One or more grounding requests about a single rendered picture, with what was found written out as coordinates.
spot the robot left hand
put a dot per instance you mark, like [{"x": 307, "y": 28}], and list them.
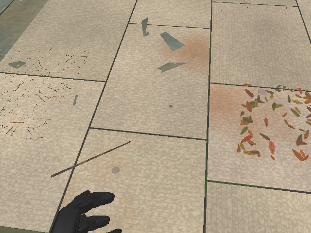
[{"x": 72, "y": 218}]

